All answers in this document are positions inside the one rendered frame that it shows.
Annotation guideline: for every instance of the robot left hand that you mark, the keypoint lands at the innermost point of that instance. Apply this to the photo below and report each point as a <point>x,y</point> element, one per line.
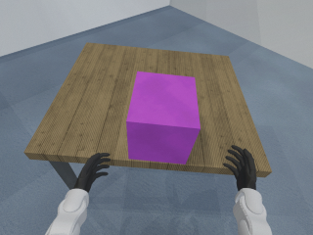
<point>89,172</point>

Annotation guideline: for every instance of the table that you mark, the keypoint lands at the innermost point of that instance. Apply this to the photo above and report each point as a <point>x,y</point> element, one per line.
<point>89,113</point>

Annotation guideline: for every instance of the right robot forearm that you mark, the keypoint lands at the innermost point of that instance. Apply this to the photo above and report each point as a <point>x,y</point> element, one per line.
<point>250,213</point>

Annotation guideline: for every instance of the carton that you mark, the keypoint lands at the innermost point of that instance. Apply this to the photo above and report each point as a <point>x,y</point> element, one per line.
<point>163,120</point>

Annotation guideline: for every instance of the left robot forearm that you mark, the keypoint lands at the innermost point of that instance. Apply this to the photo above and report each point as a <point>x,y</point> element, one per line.
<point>72,212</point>

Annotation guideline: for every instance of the robot right hand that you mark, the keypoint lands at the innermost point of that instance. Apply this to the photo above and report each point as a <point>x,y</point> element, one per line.
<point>245,170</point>

